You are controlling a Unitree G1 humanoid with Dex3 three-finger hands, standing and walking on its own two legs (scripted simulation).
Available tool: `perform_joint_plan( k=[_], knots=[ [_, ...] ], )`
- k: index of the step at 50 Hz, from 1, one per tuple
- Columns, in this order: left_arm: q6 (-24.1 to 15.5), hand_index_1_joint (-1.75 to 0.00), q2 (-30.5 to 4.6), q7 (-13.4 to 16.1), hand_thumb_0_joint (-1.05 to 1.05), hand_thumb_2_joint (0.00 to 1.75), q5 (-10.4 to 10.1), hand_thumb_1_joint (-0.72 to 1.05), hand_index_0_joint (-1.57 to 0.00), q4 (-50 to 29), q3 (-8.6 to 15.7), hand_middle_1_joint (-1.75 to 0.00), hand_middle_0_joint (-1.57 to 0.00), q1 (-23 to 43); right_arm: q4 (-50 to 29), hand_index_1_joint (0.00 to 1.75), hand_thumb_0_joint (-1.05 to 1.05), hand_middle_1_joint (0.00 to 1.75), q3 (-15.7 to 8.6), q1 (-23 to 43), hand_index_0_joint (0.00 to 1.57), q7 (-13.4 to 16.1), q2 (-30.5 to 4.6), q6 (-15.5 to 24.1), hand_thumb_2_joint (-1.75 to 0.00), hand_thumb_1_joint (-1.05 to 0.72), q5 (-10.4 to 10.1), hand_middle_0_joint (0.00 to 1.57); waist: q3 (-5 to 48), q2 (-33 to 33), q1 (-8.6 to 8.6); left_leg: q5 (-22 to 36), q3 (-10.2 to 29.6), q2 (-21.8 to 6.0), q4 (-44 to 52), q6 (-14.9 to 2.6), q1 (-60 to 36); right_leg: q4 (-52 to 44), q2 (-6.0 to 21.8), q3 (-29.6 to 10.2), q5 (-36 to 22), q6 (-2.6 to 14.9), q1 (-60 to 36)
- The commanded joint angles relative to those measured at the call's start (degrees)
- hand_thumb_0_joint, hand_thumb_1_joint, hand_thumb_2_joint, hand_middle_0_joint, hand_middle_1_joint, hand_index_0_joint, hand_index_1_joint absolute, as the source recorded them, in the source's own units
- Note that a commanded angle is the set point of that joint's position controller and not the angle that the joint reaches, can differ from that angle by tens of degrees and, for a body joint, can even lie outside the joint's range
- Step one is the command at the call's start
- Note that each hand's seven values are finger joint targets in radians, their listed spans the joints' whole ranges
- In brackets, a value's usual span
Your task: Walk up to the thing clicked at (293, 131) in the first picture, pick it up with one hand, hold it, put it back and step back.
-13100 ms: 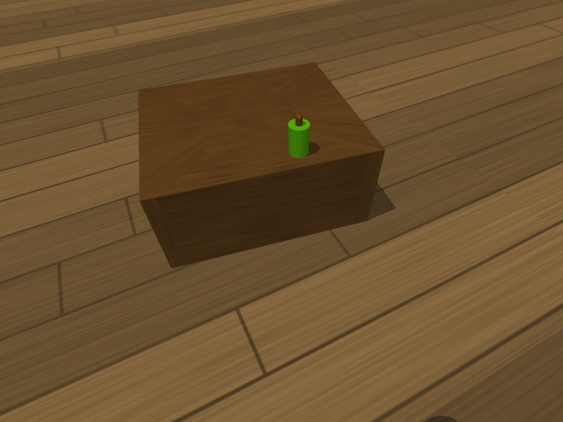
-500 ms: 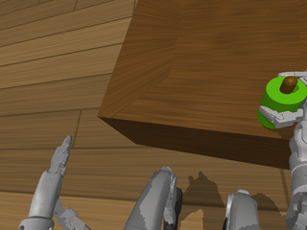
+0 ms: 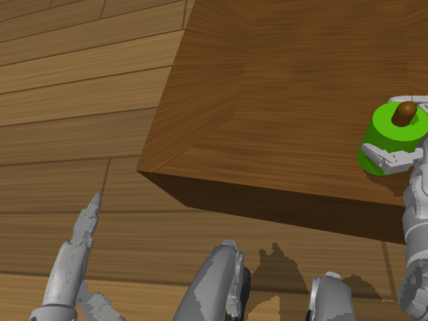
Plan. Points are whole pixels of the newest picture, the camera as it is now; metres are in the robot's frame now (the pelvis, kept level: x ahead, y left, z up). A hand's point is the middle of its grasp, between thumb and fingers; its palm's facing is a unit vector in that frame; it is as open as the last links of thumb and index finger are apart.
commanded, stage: lift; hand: right
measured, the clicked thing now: (392, 135) +0.49 -0.18 -0.05
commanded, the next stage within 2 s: hold in 1.50 s
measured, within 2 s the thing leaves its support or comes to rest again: neither
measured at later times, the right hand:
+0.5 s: hand (408, 141) +0.45 -0.18 +0.01, palm faces +0.14 +0.99 -0.04, open 10.9 cm
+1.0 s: hand out of the picture +0.39 -0.18 +0.09, palm faces +0.16 +0.99 -0.04, open 10.9 cm
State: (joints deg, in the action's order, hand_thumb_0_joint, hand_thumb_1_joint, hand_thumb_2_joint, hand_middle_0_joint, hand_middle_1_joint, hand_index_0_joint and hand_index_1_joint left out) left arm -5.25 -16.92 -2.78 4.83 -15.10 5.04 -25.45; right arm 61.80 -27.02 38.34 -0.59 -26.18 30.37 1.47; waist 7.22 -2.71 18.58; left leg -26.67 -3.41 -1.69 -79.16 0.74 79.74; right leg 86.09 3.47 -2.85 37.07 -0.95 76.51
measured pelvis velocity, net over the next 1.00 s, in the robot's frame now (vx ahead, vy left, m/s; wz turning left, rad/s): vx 0.03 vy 0.00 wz -0.02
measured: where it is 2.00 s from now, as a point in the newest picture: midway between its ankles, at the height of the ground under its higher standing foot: outside the picture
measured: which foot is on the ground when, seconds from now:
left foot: down 0.00-1.00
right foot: down 0.00-1.00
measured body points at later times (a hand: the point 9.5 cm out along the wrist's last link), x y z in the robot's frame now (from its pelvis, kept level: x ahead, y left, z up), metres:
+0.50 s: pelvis +0.01 +0.00 +0.04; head +0.15 -0.05 +0.46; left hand +0.17 +0.26 +0.07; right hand +0.44 -0.23 +0.01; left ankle +0.09 +0.13 -0.58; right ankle +0.02 -0.12 -0.58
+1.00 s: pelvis +0.03 +0.00 +0.09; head +0.11 -0.03 +0.53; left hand +0.19 +0.26 +0.08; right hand +0.38 -0.23 +0.10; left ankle +0.09 +0.13 -0.58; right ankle +0.02 -0.12 -0.58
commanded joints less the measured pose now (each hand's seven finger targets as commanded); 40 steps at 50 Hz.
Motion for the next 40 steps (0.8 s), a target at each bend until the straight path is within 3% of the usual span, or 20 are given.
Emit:
perform_joint_plan(
  k=[1, 3, 5, 6, 9, 10, 11, 12, 14, 17, 20, 23, 26, 30, 32, 33, 35, 37, 39, 40],
  knots=[
    [-2.9, -0.05, -10.5, 1.6, 0.00, 0.04, -0.4, -0.54, -0.05, -9.4, 8.3, -0.05, -0.05, -2.9, -20.6, 1.52, 0.00, 1.52, -2.0, 29.4, 1.32, 0.3, -15.2, 8.3, -1.43, -0.18, -1.6, 1.25, 39.6, 19.7, -1.94, 16.3, 2.5, 2.6, 7.7, -1.85, -25.4, -11.5, -2.4, 0.1, -23.9, 0.62, -22.9],
    [-2.7, -0.04, -8.5, 1.2, 0.00, 0.03, -0.4, -0.53, -0.06, -8.7, 6.2, -0.06, -0.05, -3.8, -17.7, 1.49, 0.00, 1.49, -0.3, 26.0, 1.33, 0.0, -11.0, 7.8, -1.38, -0.13, -2.2, 1.27, 34.7, 18.4, -1.82, 15.0, 1.9, 2.8, 8.3, -1.99, -24.6, -13.0, -2.6, -0.2, -22.1, 0.62, -20.7],
    [-2.9, -0.04, -11.0, 1.8, 0.00, 0.03, -0.6, -0.52, -0.06, -8.8, 9.1, -0.06, -0.05, -2.8, -22.8, 1.47, 0.00, 1.47, -2.3, 29.6, 1.33, 0.4, -15.0, 8.5, -1.36, -0.12, -2.4, 1.27, 39.0, 19.6, -2.09, 16.2, 2.3, 2.7, 8.4, -1.86, -26.2, -12.8, -2.5, -0.1, -23.8, 0.57, -23.7],
    [-2.7, -0.04, -10.1, 1.7, 0.00, 0.03, -0.3, -0.52, -0.06, -9.4, 7.6, -0.06, -0.05, -2.4, -23.9, 1.46, 0.00, 1.46, -2.4, 27.2, 1.31, 0.5, -15.0, 8.3, -1.34, -0.12, -2.1, 1.26, 40.3, 20.3, -3.71, 17.0, 2.2, 2.8, 8.1, -1.91, -26.6, -13.1, -2.4, -0.1, -25.8, 0.54, -24.9],
    [-2.5, -0.04, -8.6, 1.6, 0.00, 0.03, -0.5, -0.52, -0.06, -6.1, 6.9, -0.06, -0.05, -5.3, -24.4, 1.46, 0.00, 1.46, 0.7, 25.6, 1.32, 0.0, -9.9, 7.7, -1.35, -0.12, -3.0, 1.26, 37.0, 19.7, -2.70, 16.4, 2.0, 3.0, 9.2, -1.96, -26.1, -14.2, -2.5, -0.1, -25.1, 0.46, -25.3],
    [-2.4, -0.04, -8.9, 1.8, 0.00, 0.03, -0.8, -0.53, -0.06, -6.7, 6.8, -0.06, -0.05, -4.9, -27.5, 1.45, 0.00, 1.45, -0.3, 26.9, 1.31, 0.3, -12.3, 7.9, -1.35, -0.12, -3.2, 1.25, 37.9, 20.5, -3.52, 15.8, 1.9, 3.0, 9.8, -1.99, -26.0, -14.8, -2.5, 0.0, -25.1, 0.40, -26.7],
    [-2.8, -0.04, -8.2, 1.7, 0.00, 0.03, -0.8, -0.53, -0.06, -9.1, 6.2, -0.06, -0.05, -1.5, -26.4, 1.44, 0.00, 1.44, 0.9, 24.3, 1.30, 0.2, -10.8, 7.4, -1.34, -0.13, -2.8, 1.25, 38.6, 20.1, -3.99, 16.0, 2.1, 2.9, 10.0, -1.89, -27.0, -14.9, -2.5, 0.1, -24.9, 0.46, -27.4],
    [-2.5, -0.04, -10.0, 2.0, 0.00, 0.03, -0.6, -0.53, -0.06, -7.3, 8.4, -0.06, -0.05, -3.2, -28.9, 1.46, 0.00, 1.46, 0.0, 25.3, 1.31, 0.6, -11.8, 7.5, -1.34, -0.12, -3.2, 1.26, 38.9, 20.0, -3.85, 16.2, 2.3, 2.8, 10.3, -1.85, -28.1, -15.1, -2.5, 0.2, -24.3, 0.42, -27.3],
    [-2.3, -0.04, -8.0, 1.9, 0.00, 0.03, -0.7, -0.53, -0.06, -5.6, 5.9, -0.06, -0.05, -3.6, -27.9, 1.45, 0.00, 1.45, 2.0, 21.4, 1.30, 0.6, -8.0, 6.8, -1.34, -0.10, -3.7, 1.24, 36.2, 18.6, -4.56, 16.3, 2.3, 2.8, 11.0, -1.82, -28.6, -16.0, -2.5, 0.3, -24.0, 0.52, -26.3],
    [-2.0, -0.04, -9.7, 2.6, 0.00, 0.03, -0.9, -0.53, -0.06, -5.4, 7.9, -0.05, -0.05, -2.7, -32.0, 1.46, 0.00, 1.46, 1.9, 20.7, 1.32, 1.1, -8.6, 6.1, -1.35, -0.12, -3.9, 1.26, 37.4, 18.2, -5.59, 16.1, 1.8, 3.0, 12.0, -1.79, -29.4, -17.9, -2.5, 0.2, -25.0, 0.32, -29.7],
    [-1.5, -0.04, -8.8, 2.8, 0.00, 0.03, -0.9, -0.53, -0.06, -2.4, 7.1, -0.05, -0.05, -4.3, -35.8, 1.45, 0.00, 1.45, 3.1, 19.7, 1.31, 1.4, -7.2, 5.5, -1.34, -0.13, -4.3, 1.26, 35.8, 18.1, -6.57, 16.0, 1.7, 3.1, 13.1, -1.77, -30.0, -19.5, -2.6, 0.4, -25.6, 0.15, -32.0],
    [-1.6, -0.05, -8.2, 3.1, 0.00, 0.04, -1.3, -0.54, -0.06, -3.9, 6.6, -0.05, -0.05, -1.1, -35.2, 1.45, 0.00, 1.45, 5.8, 14.5, 1.30, 1.6, -2.1, 4.4, -1.33, -0.10, -4.8, 1.24, 34.3, 14.6, -7.07, 17.1, 1.6, 2.9, 14.7, -1.65, -32.9, -21.1, -2.7, 0.4, -25.7, 0.32, -32.2],
    [-0.8, -0.05, -8.8, 3.3, 0.00, 0.04, -1.5, -0.54, -0.05, -2.1, 6.7, -0.05, -0.05, -3.1, -43.0, 1.46, 0.00, 1.46, 4.9, 15.8, 1.31, 2.0, -4.9, 4.3, -1.35, -0.10, -5.2, 1.25, 34.5, 16.7, -8.93, 16.6, 1.7, 2.8, 16.3, -1.59, -34.9, -23.8, -2.8, 0.9, -25.8, -0.06, -35.6],
    [-0.6, -0.06, -7.1, 3.8, 0.00, 0.05, -1.9, -0.56, -0.05, 1.4, 6.2, -0.05, -0.05, -2.8, -40.5, 1.44, 0.00, 1.44, 8.9, 9.8, 1.30, 2.2, 2.5, 2.5, -1.33, -0.08, -6.2, 1.23, 28.4, 11.8, -8.32, 17.6, 1.3, 2.8, 18.5, -1.39, -36.7, -25.9, -3.1, 1.1, -26.5, 0.05, -35.3],
    [-0.6, -0.06, -8.8, 4.2, 0.00, 0.05, -2.0, -0.56, -0.05, 3.1, 8.2, -0.05, -0.05, -2.5, -43.2, 1.45, 0.00, 1.45, 6.4, 9.6, 1.30, 2.7, -0.7, 2.5, -1.34, -0.07, -6.0, 1.24, 29.2, 11.5, -9.42, 18.5, 1.4, 2.6, 19.1, -1.26, -37.6, -26.7, -2.9, 1.2, -28.1, 0.00, -36.9],
    [-0.6, -0.06, -7.0, 4.0, 0.00, 0.06, -2.1, -0.56, -0.05, 2.1, 6.3, -0.05, -0.05, -1.3, -38.9, 1.44, 0.00, 1.44, 8.5, 4.8, 1.29, 2.4, 2.3, 1.6, -1.33, -0.07, -5.7, 1.23, 28.0, 9.7, -9.77, 19.1, 1.4, 2.6, 20.0, -1.11, -39.0, -27.0, -3.3, 1.7, -27.3, 0.28, -36.5],
    [-0.4, -0.05, -7.5, 4.3, 0.00, 0.05, -2.2, -0.55, -0.05, 6.3, 7.7, -0.05, -0.05, -3.3, -43.8, 1.44, 0.00, 1.44, 8.0, 8.0, 1.30, 2.4, 0.9, 2.0, -1.33, -0.07, -6.1, 1.24, 26.3, 10.9, -10.15, 18.9, 1.9, 2.2, 21.0, -1.10, -39.4, -28.0, -3.2, 2.0, -26.1, 0.21, -36.8],
    [-0.8, -0.05, -5.4, 4.1, 0.00, 0.05, -2.3, -0.55, -0.05, 5.3, 5.3, -0.05, -0.05, -2.0, -44.4, 1.44, 0.00, 1.44, 10.9, 6.0, 1.29, 1.9, 5.5, 1.7, -1.32, -0.07, -6.5, 1.23, 25.5, 9.1, -10.29, 18.7, 1.5, 2.2, 21.8, -1.10, -40.4, -29.3, -3.3, 1.8, -25.8, 0.22, -37.3],
    [-0.7, -0.05, -5.9, 4.4, 0.00, 0.05, -2.5, -0.55, -0.05, 6.4, 5.5, -0.05, -0.05, -0.5, -44.5, 1.43, 0.00, 1.43, 9.2, 4.0, 1.28, 2.0, 3.2, 1.4, -1.31, -0.05, -6.5, 1.22, 25.5, 9.3, -11.90, 19.5, 1.7, 2.1, 22.5, -0.99, -41.5, -30.0, -3.2, 2.1, -28.1, -0.03, -39.0],
    [-0.9, -0.05, -4.0, 4.1, 0.00, 0.04, -2.6, -0.54, -0.06, 5.9, 4.0, -0.05, -0.05, 0.0, -41.6, 1.42, 0.00, 1.42, 11.8, 2.1, 1.28, 1.4, 6.4, 0.9, -1.30, -0.08, -6.5, 1.22, 24.0, 8.2, -10.76, 19.7, 1.6, 2.0, 23.1, -0.86, -41.9, -30.2, -3.3, 2.2, -27.2, 0.27, -38.6]
  ],
)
